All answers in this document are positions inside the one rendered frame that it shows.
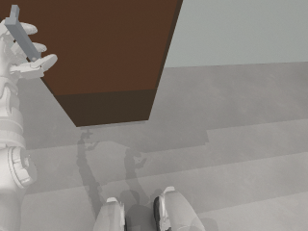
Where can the right robot shin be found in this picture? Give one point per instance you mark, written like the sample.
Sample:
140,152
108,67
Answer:
164,222

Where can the left robot forearm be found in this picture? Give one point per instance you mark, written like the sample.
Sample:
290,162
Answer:
11,119

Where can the right robot thigh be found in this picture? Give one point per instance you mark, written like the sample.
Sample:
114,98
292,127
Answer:
181,215

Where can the robot left upper arm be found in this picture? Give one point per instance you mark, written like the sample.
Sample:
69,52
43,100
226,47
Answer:
17,173

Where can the handle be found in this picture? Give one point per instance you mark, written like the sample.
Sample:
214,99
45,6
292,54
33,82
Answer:
17,31

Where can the robot left hand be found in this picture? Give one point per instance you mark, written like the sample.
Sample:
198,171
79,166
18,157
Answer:
15,55

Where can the cupboard door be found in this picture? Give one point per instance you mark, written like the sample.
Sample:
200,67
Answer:
101,45

